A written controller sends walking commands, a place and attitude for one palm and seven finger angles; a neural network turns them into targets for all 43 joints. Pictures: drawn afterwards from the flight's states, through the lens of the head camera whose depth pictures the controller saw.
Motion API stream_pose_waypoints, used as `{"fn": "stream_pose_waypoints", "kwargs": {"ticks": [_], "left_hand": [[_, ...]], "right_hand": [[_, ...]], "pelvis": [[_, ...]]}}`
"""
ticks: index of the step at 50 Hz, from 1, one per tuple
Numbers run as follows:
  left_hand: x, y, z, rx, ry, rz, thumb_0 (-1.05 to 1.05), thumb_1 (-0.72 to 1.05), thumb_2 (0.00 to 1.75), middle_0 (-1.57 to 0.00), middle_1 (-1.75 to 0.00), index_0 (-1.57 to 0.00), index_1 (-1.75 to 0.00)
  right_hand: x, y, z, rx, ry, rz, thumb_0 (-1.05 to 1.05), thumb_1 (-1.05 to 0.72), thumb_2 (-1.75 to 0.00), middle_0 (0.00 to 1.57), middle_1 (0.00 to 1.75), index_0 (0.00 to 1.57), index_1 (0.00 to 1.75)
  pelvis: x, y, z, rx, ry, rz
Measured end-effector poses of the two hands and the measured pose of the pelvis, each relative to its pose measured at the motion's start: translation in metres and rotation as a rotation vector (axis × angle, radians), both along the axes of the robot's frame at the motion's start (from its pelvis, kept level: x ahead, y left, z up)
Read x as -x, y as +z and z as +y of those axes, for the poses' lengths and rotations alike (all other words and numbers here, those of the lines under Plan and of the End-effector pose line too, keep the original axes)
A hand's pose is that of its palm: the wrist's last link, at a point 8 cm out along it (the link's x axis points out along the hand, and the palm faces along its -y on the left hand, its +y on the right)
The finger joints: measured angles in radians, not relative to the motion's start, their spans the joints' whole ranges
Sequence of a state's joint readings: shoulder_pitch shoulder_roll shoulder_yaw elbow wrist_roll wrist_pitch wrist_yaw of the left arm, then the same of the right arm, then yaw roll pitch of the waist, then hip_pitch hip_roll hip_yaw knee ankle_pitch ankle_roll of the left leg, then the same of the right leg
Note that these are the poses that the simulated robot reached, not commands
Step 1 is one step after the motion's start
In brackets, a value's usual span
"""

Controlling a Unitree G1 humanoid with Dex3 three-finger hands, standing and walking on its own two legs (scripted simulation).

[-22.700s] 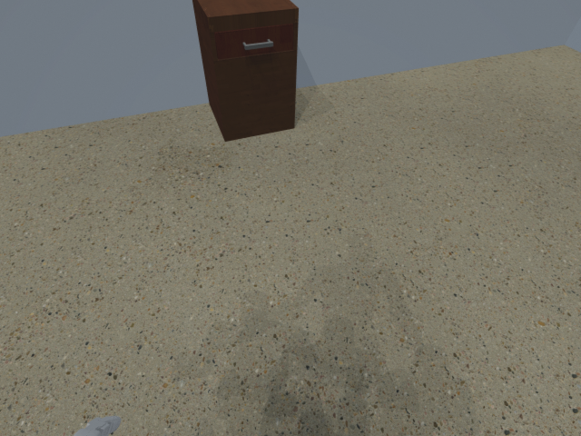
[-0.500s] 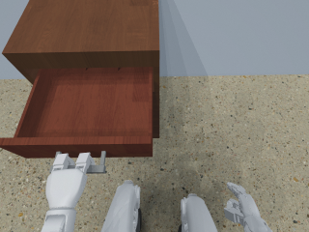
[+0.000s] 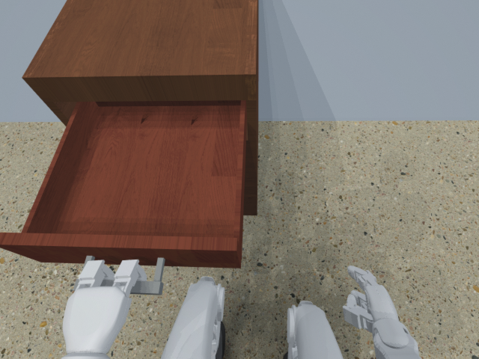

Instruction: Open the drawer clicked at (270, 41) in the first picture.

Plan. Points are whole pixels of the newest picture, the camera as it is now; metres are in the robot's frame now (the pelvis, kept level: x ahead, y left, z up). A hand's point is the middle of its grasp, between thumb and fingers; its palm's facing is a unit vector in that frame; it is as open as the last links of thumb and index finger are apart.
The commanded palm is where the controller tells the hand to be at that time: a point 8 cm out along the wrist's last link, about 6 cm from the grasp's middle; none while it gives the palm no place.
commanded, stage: pull the drawer open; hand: left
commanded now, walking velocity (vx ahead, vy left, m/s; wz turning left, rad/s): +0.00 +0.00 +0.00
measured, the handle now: (121, 274) +0.24 +0.24 -0.04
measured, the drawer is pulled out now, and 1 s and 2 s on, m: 0.30 0.30 0.29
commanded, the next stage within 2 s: open the thumb to release the handle in 0.18 s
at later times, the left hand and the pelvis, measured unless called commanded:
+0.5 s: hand (114, 307) +0.19 +0.24 -0.06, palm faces -0.07 -0.08 -0.99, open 6.4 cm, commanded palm +0.16 +0.24 -0.01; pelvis +0.00 +0.00 -0.01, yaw +0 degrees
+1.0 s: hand (114, 309) +0.19 +0.24 -0.06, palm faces -0.07 -0.10 -0.99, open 13.7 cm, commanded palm +0.17 +0.23 -0.01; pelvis -0.01 +0.01 +0.00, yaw +0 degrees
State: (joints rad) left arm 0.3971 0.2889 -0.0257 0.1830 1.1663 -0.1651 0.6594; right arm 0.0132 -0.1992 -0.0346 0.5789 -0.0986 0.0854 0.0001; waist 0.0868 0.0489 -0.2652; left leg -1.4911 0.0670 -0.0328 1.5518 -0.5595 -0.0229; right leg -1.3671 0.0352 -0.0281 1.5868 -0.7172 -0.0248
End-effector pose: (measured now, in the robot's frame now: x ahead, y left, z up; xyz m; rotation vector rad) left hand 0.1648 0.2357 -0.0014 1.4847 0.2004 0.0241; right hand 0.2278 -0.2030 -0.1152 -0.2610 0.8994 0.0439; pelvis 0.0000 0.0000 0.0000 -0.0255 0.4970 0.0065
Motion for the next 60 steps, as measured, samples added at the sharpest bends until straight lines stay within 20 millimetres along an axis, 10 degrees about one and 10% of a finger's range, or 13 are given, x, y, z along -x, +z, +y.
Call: {"fn": "stream_pose_waypoints", "kwargs": {"ticks": [21,42,60], "left_hand": [[-0.005,-0.005,0.007,-0.011,-0.009,-0.028,0.01,0.7,0.79,-0.33,-1.34,-0.4,-1.32],[-0.003,-0.005,0.01,0.01,-0.003,-0.022,0.0,-0.34,0.37,-0.29,-1.22,-0.34,-1.21],[-0.007,-0.007,0.01,0.009,0.0,-0.06,0.0,-0.49,0.3,-0.31,-1.2,-0.33,-1.22]], "right_hand": [[0.009,-0.016,-0.005,0.017,-0.003,0.034,0.01,-0.9,-0.9,0.2,0.3,0.2,0.3],[0.018,-0.005,-0.002,0.037,-0.018,0.034,0.01,-0.9,-0.9,0.2,0.3,0.2,0.3],[0.021,0.0,0.004,0.048,0.002,0.022,0.01,-0.9,-0.9,0.2,0.3,0.2,0.3]], "pelvis": [[0.003,-0.009,-0.001,0.004,0.004,0.014],[0.006,-0.004,0.007,0.019,0.006,0.001],[0.011,-0.003,0.01,0.032,0.021,-0.007]]}}
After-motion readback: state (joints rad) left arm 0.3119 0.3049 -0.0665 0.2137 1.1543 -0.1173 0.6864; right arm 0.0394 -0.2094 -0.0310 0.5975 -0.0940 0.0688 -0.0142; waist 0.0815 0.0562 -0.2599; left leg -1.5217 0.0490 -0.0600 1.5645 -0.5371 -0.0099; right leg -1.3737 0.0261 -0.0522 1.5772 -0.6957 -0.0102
